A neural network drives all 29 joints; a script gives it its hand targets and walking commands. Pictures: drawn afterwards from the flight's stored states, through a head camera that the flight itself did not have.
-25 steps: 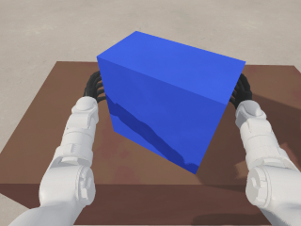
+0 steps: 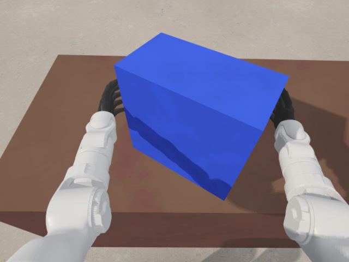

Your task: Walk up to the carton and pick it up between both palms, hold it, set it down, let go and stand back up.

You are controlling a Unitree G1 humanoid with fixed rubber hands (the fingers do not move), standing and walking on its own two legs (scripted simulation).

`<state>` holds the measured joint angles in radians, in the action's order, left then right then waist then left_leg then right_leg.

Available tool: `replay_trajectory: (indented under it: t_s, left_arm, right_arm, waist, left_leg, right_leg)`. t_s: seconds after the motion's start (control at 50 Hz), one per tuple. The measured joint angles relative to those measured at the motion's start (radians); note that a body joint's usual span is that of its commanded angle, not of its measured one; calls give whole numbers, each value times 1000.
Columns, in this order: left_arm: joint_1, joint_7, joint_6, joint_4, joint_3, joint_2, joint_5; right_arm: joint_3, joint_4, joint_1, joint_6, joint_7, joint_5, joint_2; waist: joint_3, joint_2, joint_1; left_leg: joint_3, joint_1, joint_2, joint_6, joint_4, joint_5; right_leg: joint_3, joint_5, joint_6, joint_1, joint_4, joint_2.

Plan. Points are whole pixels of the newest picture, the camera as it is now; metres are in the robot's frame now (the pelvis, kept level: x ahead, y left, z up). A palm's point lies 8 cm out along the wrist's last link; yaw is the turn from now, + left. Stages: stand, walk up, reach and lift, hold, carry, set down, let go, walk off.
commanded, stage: set down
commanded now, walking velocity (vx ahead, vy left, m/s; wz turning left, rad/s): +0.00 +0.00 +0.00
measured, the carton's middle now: (193, 119) +0.42 -0.02 +0.07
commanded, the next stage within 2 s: none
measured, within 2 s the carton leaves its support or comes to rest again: rests again in 0.48 s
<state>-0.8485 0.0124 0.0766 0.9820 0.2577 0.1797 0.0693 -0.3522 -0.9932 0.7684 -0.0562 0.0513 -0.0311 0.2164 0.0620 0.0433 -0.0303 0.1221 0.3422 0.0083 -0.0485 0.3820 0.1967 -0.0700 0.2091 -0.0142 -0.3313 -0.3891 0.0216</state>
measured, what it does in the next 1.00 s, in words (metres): stands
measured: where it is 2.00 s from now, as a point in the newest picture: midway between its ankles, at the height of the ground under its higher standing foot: outside the picture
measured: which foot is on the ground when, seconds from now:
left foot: down 0.00-1.00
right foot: down 0.00-1.00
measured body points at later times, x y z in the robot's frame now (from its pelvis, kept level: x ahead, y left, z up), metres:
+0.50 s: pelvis +0.00 +0.00 +0.00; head +0.05 +0.02 +0.45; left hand +0.44 +0.18 +0.06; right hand +0.42 -0.23 +0.07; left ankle -0.01 +0.15 -0.74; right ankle -0.02 -0.13 -0.74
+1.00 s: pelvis +0.00 +0.00 +0.00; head +0.06 +0.02 +0.44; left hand +0.45 +0.18 +0.06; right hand +0.41 -0.24 +0.06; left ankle -0.01 +0.15 -0.74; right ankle -0.02 -0.13 -0.74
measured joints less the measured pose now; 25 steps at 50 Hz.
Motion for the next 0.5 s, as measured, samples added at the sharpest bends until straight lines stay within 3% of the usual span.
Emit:
replay_trajectory:
  t_s: [0.5]
  left_arm:
    - [8,1,-128,115,0,0,-22]
  right_arm:
    - [-23,-47,-21,-69,11,-39,-9]
  waist:
    - [21,-4,0]
  left_leg:
    - [0,31,0,-2,0,-3]
  right_leg:
    - [0,-3,0,-31,0,0]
